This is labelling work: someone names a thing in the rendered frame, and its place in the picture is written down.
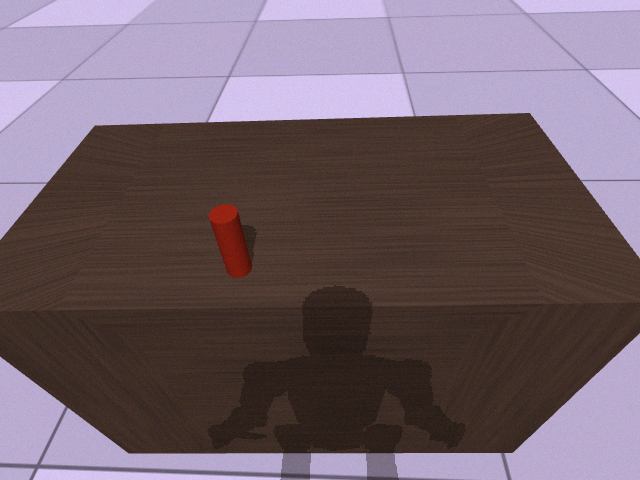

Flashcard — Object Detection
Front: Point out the can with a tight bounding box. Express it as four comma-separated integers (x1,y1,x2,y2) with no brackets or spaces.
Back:
209,204,252,278

